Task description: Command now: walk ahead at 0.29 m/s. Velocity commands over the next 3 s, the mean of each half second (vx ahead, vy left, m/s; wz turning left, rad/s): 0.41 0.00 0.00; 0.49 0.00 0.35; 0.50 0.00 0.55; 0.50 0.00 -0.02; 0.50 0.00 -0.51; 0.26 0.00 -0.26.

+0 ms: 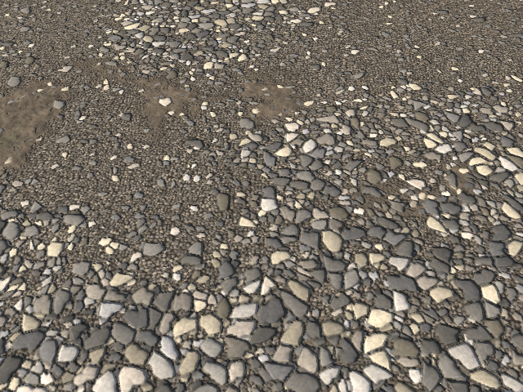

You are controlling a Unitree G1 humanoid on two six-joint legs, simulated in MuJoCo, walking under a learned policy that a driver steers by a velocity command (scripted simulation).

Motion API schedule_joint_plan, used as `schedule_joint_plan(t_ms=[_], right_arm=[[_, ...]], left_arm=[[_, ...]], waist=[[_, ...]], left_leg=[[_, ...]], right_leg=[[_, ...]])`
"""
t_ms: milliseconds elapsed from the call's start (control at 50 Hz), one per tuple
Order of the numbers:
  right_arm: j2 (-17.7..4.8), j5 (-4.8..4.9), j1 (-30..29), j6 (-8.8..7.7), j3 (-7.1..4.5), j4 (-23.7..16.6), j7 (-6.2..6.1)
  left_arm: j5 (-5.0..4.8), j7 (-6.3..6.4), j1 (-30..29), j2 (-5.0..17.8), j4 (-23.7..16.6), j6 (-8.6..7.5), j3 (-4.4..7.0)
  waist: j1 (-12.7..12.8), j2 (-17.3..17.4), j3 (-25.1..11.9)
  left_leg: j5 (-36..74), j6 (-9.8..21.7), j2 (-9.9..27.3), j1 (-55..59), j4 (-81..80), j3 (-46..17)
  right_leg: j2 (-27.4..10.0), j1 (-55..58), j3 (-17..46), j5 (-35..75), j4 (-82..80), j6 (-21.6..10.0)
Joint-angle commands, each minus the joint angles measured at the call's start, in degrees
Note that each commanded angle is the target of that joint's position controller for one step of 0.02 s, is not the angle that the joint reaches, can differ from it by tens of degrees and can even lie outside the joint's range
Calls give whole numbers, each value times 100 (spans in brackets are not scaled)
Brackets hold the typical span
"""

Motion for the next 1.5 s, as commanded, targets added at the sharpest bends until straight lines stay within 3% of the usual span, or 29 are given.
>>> schedule_joint_plan(t_ms=[20, 80, 100, 120, 140, 160, 240, 360, 480, 540, 580, 600, 620, 660, 680, 700, 780, 920, 1000, 1060, 1080, 1100, 1120, 1140, 1180, 1200, 1260, 1400, 1500], right_arm=[[-994, 90, -292, -125, -224, -339, 5], [-871, 72, -390, -78, -180, -384, 56], [-499, 9, -513, -110, -65, -458, 95], [-106, -74, -537, -212, 35, -750, 92], [-385, 119, -649, -290, -40, -839, 87], [-590, 249, -789, -364, -79, -901, 121], [-621, 37, -735, -403, -184, -760, 199], [-196, 5, -1884, -306, -65, -1195, 261], [-266, 62, -2664, -351, -20, -1542, 425], [-587, 59, -2070, -372, -158, -1446, 473], [-981, 76, -396, -299, -405, -951, 428], [-1440, -26, 435, -262, -530, -802, 392], [-1406, 3, 656, -238, -484, -695, 416], [-870, -4, -207, -328, -328, -866, 409], [-740, -47, -628, -377, -283, -981, 419], [-610, -115, -866, -407, -240, -1051, 431], [-693, -61, -718, -397, -238, -1079, 315], [-953, 11, 162, -292, -332, -977, 92], [-903, 65, 396, -202, -345, -940, 45], [-834, 7, 273, -139, -346, -1083, 26], [-557, -49, 195, -155, -241, -1216, 62], [-178, 11, 702, -214, -143, -1362, 76], [-327, 120, 1009, -254, -110, -1463, 87], [-871, 168, 718, -232, -241, -1410, 77], [-862, 64, 85, -177, -294, -1540, 63], [-778, 37, 15, -140, -323, -1578, 82], [-442, 65, -46, -22, -281, -1754, 148], [-309, 28, -1026, -55, -191, -2236, 327], [-268, 19, -1784, -68, -128, -2625, 452]], left_arm=[[-40, -103, -585, 422, -390, -291, 76], [-11, -108, 802, 466, 220, -258, 198], [1, -68, 1393, 741, 315, -256, 280], [9, -81, 1987, 1436, 338, -285, 378], [122, -141, 1806, 1201, 358, -391, 261], [106, -163, 1207, 929, 165, -476, 163], [147, -205, 700, 437, -44, -473, -49], [171, -13, 1136, 716, -3, -384, -39], [58, 29, 1537, 741, 129, -313, 26], [106, 44, 1300, 967, 35, -224, 130], [191, 62, 1221, 887, -52, -131, 108], [265, 3, 1711, 410, -207, -187, -33], [250, -86, 1939, -54, -176, -383, -208], [-82, -132, 649, 716, -589, -691, -18], [-34, -78, 370, 789, -660, -754, 14], [49, -33, 387, 788, -674, -739, 67], [185, 50, 259, 574, -926, -501, 96], [146, -41, -1458, 442, -1590, -527, 10], [82, -124, -1709, 716, -1802, -583, 53], [87, -122, -870, 1034, -1648, -677, 190], [179, -88, -3, 1298, -1525, -710, 282], [266, -46, 784, 1768, -1428, -644, 412], [171, -100, 906, 1605, -1316, -567, 380], [142, -108, 525, 1025, -1483, -549, 230], [183, -120, -83, 723, -1542, -493, 132], [220, -123, -223, 612, -1523, -490, 96], [203, -130, -214, 698, -1402, -544, 147], [163, -54, 12, 1056, -1252, -477, 262], [19, -80, 618, 1234, -982, -325, 300]], waist=[[73, 550, 769], [675, 296, 228], [925, -565, 74], [937, -2023, -299], [806, -1483, -170], [593, -992, 419], [282, -662, 571], [482, -472, 709], [522, -495, 926], [68, -729, 302], [-732, -708, -715], [-617, 342, -1546], [-410, 1308, -2204], [-395, 616, -718], [-205, 50, -368], [43, -60, -186], [320, 144, 86], [-239, 287, 322], [-225, 339, 218], [272, 501, -180], [671, 234, -931], [643, -1031, -1803], [502, -2088, -2005], [554, -1238, -1214], [409, -514, -243], [291, -609, -42], [185, -665, 83], [418, -400, 292], [585, -345, 554]], left_leg=[[-977, 914, 1482, -255, -1492, -1593], [-320, 637, 819, -1596, -420, -706], [26, 296, 361, -2178, 1190, -115], [-1176, -40, -292, -3397, 3133, 220], [-1492, 49, -132, -3882, 4248, -482], [-931, 213, 242, -4362, 4594, -621], [700, 211, 735, -3712, 3693, -356], [1831, -146, 519, -3457, 1736, 58], [2130, 106, 339, -3150, 623, 78], [1616, 400, 8, -2206, 616, 312], [1526, 742, -200, 77, 716, 342], [897, 1478, 1080, 2390, 755, -1810], [-516, 2073, 1980, 3192, -460, -4435], [-258, 1595, 1634, 1875, -1014, -3608], [502, 1510, 1427, 961, -1140, -2971], [1107, 1442, 1233, 251, -1239, -2481], [1370, 1509, 946, -855, -1642, -1848], [1188, 1059, 562, -1179, -1504, -1460], [1048, 940, 828, -324, -855, -2014], [1736, 743, 670, -179, 91, -2204], [1587, 572, 322, -678, 1382, -1888], [36, 129, -501, -2496, 3303, -1028], [-1652, 76, -365, -3651, 4447, -923], [-1213, 65, 0, -3978, 4929, -1091], [-334, 13, 392, -3713, 4651, -813], [-97, 13, 556, -3522, 4414, -819], [289, -53, 731, -3339, 4103, -640], [1971, -82, 662, -3334, 2060, -285], [1510, 175, 417, -3210, 1166, 15]], right_leg=[[-263, -635, 16, 227, -800, -104], [329, 1965, -465, 1431, -1667, 43], [-459, 2595, 718, 840, -2278, -222], [-1863, 3288, 3373, 73, -3221, -1070], [-2274, 2901, 4429, -1120, -3622, -1542], [-2132, 2575, 3880, -1335, -3646, -1386], [-1227, 1909, 1670, 1247, -3762, -712], [-966, 1605, 697, 2758, -3979, -799], [-1268, 2204, 437, 3154, -3879, -751], [-1381, 2770, 176, 5403, -2949, -570], [-1025, 2085, -221, 6250, -755, -271], [-468, -115, -358, 4219, 1365, 25], [461, -1444, 263, -428, 2856, 195], [-73, -2393, 723, 139, 3401, -84], [-312, -2135, 674, 625, 3038, -118], [-494, -1730, 685, 898, 2633, -100], [-629, -1297, 585, 1131, 1472, 184], [-68, -835, 397, 3383, -1283, 465], [-24, -747, 668, 2970, -1855, 403], [0, 447, 545, 2264, -2184, 102], [-614, 1838, 1027, 2105, -1978, -231], [-1883, 3960, 2985, 1329, -2130, -937], [-2490, 4293, 4702, 312, -2661, -1301], [-2238, 3610, 4028, -86, -2768, -1059], [-1691, 2121, 2421, 1039, -3029, -733], [-1504, 1707, 1950, 1493, -3190, -676], [-1354, 1283, 1095, 2227, -3568, -790], [-1252, 1538, -247, 3132, -3736, -734], [-1532, 2210, -467, 3554, -3507, -673]])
